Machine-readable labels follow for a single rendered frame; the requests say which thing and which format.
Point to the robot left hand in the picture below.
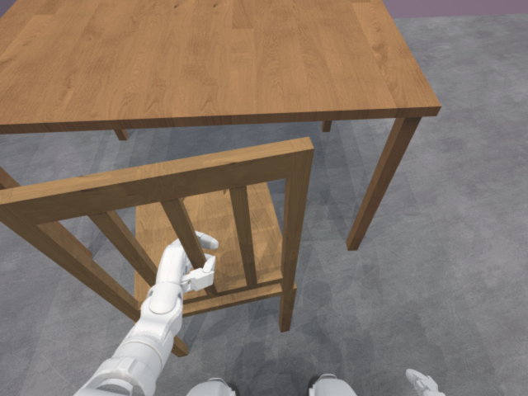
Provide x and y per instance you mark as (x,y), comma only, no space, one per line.
(175,264)

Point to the right robot shin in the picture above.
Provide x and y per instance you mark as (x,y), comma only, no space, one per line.
(327,376)

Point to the robot right hand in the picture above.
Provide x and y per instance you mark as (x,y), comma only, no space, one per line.
(424,385)

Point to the left robot shin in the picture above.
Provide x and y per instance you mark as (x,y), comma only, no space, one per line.
(217,379)

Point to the table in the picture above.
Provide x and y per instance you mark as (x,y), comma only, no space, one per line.
(80,65)

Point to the robot left forearm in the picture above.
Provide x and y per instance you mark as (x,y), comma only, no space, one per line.
(139,359)

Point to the robot shin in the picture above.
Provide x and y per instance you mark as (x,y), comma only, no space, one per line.
(217,379)
(327,376)

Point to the chair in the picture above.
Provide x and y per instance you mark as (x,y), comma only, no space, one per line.
(223,195)

